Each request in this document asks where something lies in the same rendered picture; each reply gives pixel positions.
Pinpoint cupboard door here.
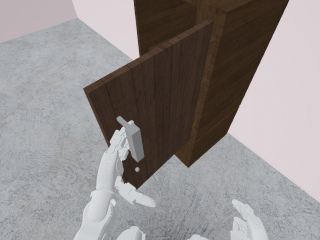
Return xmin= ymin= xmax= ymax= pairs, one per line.
xmin=83 ymin=19 xmax=214 ymax=190

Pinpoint robot left thigh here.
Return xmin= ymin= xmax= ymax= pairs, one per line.
xmin=116 ymin=229 xmax=146 ymax=240

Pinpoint right robot hand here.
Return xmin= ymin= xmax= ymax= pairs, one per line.
xmin=230 ymin=199 xmax=270 ymax=240

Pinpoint left robot hand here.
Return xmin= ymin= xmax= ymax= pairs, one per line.
xmin=96 ymin=120 xmax=157 ymax=208

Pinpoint left robot forearm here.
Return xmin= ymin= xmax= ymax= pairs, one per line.
xmin=73 ymin=189 xmax=118 ymax=240

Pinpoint robot left shin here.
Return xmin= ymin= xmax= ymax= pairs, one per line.
xmin=130 ymin=226 xmax=140 ymax=230

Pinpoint handle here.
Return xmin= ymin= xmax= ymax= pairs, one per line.
xmin=116 ymin=116 xmax=145 ymax=162

